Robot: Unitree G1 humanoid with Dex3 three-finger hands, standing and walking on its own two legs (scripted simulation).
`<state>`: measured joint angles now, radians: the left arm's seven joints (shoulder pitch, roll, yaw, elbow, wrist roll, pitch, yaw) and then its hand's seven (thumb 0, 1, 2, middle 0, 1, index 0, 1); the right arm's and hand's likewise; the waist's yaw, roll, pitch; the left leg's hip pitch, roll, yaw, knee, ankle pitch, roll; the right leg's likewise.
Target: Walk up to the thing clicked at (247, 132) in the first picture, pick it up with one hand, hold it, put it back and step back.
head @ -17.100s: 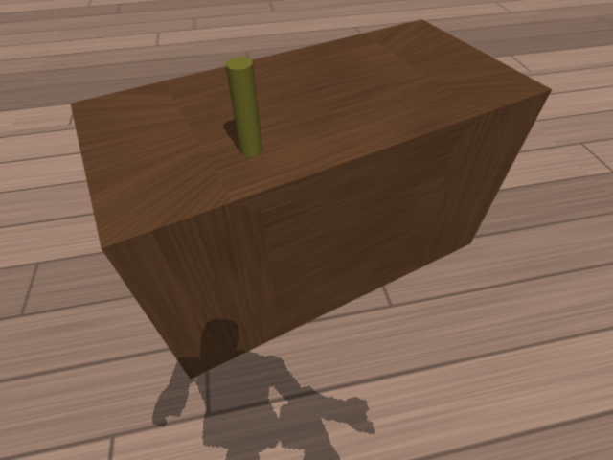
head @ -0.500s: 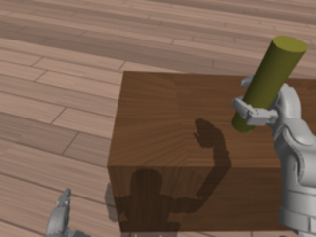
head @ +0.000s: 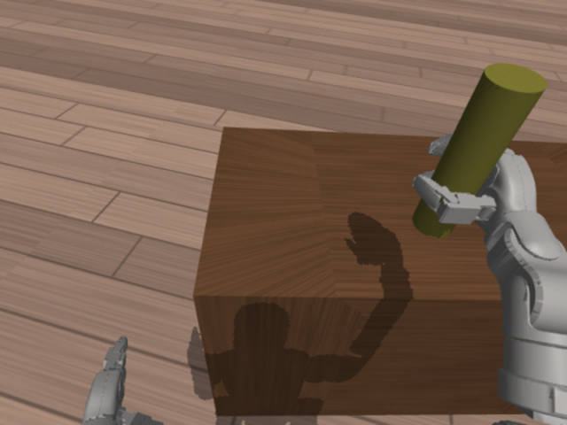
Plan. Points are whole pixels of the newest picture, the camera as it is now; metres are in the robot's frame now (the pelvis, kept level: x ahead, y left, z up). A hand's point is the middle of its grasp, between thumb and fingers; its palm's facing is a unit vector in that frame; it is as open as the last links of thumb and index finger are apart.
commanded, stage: hold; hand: right
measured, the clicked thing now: (465, 164) +0.34 -0.17 +0.25
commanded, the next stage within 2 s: crouch in 0.76 s
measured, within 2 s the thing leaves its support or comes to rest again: neither
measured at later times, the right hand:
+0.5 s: hand (450, 180) +0.34 -0.16 +0.23, palm faces +0.07 +1.00 -0.02, open 7.2 cm
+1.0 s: hand (442, 176) +0.34 -0.16 +0.23, palm faces +0.05 +1.00 -0.01, open 7.2 cm
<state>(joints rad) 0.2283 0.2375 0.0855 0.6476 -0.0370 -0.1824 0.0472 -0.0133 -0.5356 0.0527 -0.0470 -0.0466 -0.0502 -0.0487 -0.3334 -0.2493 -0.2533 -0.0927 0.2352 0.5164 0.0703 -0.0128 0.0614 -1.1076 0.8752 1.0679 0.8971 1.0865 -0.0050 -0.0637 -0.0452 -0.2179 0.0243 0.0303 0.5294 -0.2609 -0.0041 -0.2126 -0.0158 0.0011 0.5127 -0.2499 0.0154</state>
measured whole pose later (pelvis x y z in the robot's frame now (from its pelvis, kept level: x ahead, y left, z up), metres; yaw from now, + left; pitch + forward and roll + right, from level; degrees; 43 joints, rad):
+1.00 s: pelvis +0.00 +0.00 +0.00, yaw +0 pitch -3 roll +0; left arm 0.23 0.23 0.07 0.64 -0.04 -0.18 0.05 -0.01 -0.53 0.05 -0.05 -0.05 -0.05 -0.05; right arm -0.38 -0.25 -0.24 -0.06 0.24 0.54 0.06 -0.01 0.06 -1.11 0.88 1.06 0.90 1.08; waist -0.01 -0.07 -0.05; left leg -0.21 0.02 0.03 0.52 -0.26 0.00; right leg -0.20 -0.02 0.00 0.50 -0.24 0.02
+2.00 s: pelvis +0.00 -0.01 -0.01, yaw +2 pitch +8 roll +1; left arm 0.24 0.21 0.03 0.51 0.00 -0.14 0.06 -0.01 -0.53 0.05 -0.06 -0.05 -0.06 -0.05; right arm -0.73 -0.35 -0.30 0.93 0.13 -0.17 0.07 -0.01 0.07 -1.13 0.88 1.07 0.90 1.09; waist 0.10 0.01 -0.06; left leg -0.48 0.00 -0.01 0.61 -0.27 -0.01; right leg -0.48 -0.04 -0.03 0.64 -0.30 0.00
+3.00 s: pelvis -0.01 -0.02 -0.06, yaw +3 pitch +17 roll +2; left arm 0.33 0.22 0.03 0.21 0.04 -0.10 0.01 -0.01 -0.53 0.06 -0.06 -0.05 -0.06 -0.05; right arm -0.83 -0.42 -0.39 1.11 0.05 -0.35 0.05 -0.02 0.08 -1.13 0.88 1.07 0.90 1.09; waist 0.18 0.01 -0.12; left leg -0.84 -0.01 0.00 0.91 -0.37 -0.02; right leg -0.85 -0.05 -0.01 0.97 -0.42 0.00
